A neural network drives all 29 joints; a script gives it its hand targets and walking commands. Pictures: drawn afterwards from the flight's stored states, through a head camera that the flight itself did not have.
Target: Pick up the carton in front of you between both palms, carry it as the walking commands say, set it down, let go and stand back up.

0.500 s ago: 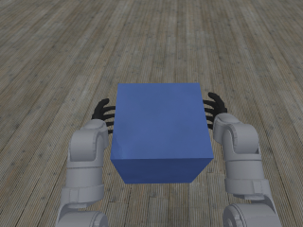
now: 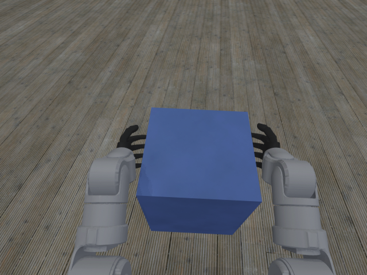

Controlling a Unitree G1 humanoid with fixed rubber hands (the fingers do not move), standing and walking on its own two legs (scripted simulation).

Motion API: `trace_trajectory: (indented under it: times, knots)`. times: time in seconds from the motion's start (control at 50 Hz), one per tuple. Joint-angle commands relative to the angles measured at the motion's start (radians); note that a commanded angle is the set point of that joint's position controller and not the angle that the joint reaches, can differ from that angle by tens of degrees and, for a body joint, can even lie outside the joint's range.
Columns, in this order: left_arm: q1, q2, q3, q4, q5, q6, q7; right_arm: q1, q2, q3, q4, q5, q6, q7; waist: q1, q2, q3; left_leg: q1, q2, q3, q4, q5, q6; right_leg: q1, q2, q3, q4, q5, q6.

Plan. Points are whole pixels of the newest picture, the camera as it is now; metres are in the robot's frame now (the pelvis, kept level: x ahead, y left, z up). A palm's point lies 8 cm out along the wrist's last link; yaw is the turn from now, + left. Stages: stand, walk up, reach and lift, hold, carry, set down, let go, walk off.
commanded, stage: carry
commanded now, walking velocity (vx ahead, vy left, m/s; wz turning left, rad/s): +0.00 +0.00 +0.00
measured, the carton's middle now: (195, 176) +0.36 +0.00 +0.02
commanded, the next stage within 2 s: none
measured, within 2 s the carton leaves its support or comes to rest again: neither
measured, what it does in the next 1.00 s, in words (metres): shifts its weight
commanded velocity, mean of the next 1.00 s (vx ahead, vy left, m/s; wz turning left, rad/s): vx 0.00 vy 0.00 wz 0.00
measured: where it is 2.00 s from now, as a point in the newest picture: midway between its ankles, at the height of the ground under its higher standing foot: outside the picture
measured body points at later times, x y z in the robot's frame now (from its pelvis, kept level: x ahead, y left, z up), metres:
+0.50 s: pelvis -0.02 +0.01 +0.00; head -0.03 +0.01 +0.45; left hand +0.34 +0.16 +0.11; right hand +0.34 -0.14 +0.11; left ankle +0.00 +0.10 -0.73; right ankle -0.06 -0.08 -0.73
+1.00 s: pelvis -0.06 +0.01 +0.00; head -0.09 +0.01 +0.45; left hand +0.29 +0.16 +0.12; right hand +0.30 -0.14 +0.13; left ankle +0.00 +0.10 -0.73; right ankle -0.06 -0.08 -0.73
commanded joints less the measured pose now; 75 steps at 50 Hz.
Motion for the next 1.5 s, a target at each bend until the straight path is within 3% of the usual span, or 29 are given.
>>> trace_trajectory:
  times: [0.0,0.08,0.1,0.12,0.14,0.2,0.24,0.3,0.36,0.46,0.7,1.04,1.48]
  knots:
    - [-0.617,-0.965,-0.62,-0.045,-0.375,-0.011,-0.254,-0.638,1.042,0.688,0.005,0.419,0.031,0.265,0.026,-0.109,-0.403,0.066,0.05,-0.029,-0.064,0.27,0.005,0.338,-0.2,0.098,0.039,1.079,-0.03]
    - [-0.701,-1.001,-0.6,-0.023,-0.392,-0.001,-0.25,-0.67,1.07,0.636,0.067,0.432,0.043,0.27,0.001,0.037,-0.416,0.354,0.187,-0.131,-0.044,0.903,0.065,0.09,-0.109,0.052,0.002,0.425,0.049]
    - [-0.712,-1.008,-0.592,-0.014,-0.394,0.003,-0.248,-0.671,1.072,0.622,0.081,0.429,0.045,0.27,0.001,0.069,-0.413,0.38,0.2,-0.142,-0.052,0.951,0.072,0.076,-0.099,0.048,-0.048,0.313,0.056]
    - [-0.724,-1.014,-0.584,-0.006,-0.397,0.006,-0.246,-0.673,1.074,0.609,0.093,0.427,0.048,0.269,0.004,0.083,-0.408,0.382,0.2,-0.141,-0.056,0.929,0.073,0.091,-0.1,0.048,-0.085,0.286,0.057]
    - [-0.73,-1.018,-0.576,0.005,-0.4,0.01,-0.245,-0.672,1.077,0.597,0.108,0.424,0.05,0.267,0.006,0.077,-0.404,0.359,0.19,-0.134,-0.054,0.861,0.068,0.126,-0.108,0.053,-0.095,0.337,0.055]
    - [-0.733,-1.038,-0.554,0.049,-0.411,0.016,-0.249,-0.667,1.083,0.56,0.143,0.407,0.055,0.26,0.009,-0.024,-0.415,0.225,0.139,-0.092,-0.011,0.55,0.042,0.24,-0.174,0.097,-0.012,0.749,0.029]
    - [-0.765,-1.062,-0.551,0.042,-0.423,0.015,-0.253,-0.708,1.099,0.555,0.126,0.407,0.058,0.256,0.011,-0.047,-0.417,0.214,0.124,-0.086,-0.009,0.442,0.034,0.222,-0.2,0.115,-0.003,0.834,0.006]
    - [-0.829,-1.086,-0.558,-0.004,-0.441,0.016,-0.25,-0.766,1.117,0.559,0.084,0.421,0.063,0.252,0.001,-0.02,-0.422,0.277,0.16,-0.109,-0.019,0.535,0.05,0.156,-0.17,0.098,-0.006,0.606,0.015]
    - [-0.851,-1.091,-0.566,-0.035,-0.447,0.023,-0.245,-0.78,1.121,0.566,0.055,0.428,0.069,0.248,-0.003,0.018,-0.426,0.281,0.179,-0.134,-0.049,0.517,0.058,0.149,-0.146,0.094,-0.025,0.374,0.02]
    - [-0.827,-1.076,-0.557,-0.03,-0.432,0.037,-0.24,-0.775,1.115,0.573,0.056,0.428,0.084,0.252,-0.003,0.008,-0.393,0.252,0.162,-0.136,-0.091,0.363,0.048,0.143,-0.152,0.105,-0.059,0.313,0.01]
    - [-0.823,-1.06,-0.503,0.053,-0.392,0.047,-0.247,-0.799,1.124,0.535,0.135,0.426,0.088,0.273,-0.009,0.008,-0.321,0.21,0.154,-0.146,-0.162,0.194,0.032,0.092,-0.152,0.114,-0.108,0.166,0.009]
    - [-0.855,-1.07,-0.486,0.055,-0.399,0.058,-0.247,-0.821,1.129,0.51,0.135,0.422,0.098,0.269,-0.009,0.007,-0.332,0.218,0.153,-0.15,-0.182,0.15,0.026,0.066,-0.157,0.119,-0.123,0.129,0.008]
    - [-0.856,-1.068,-0.484,0.048,-0.4,0.067,-0.251,-0.831,1.134,0.515,0.124,0.425,0.105,0.271,-0.008,-0.002,-0.348,0.223,0.151,-0.143,-0.163,0.186,0.022,0.077,-0.168,0.124,-0.117,0.197,0.003]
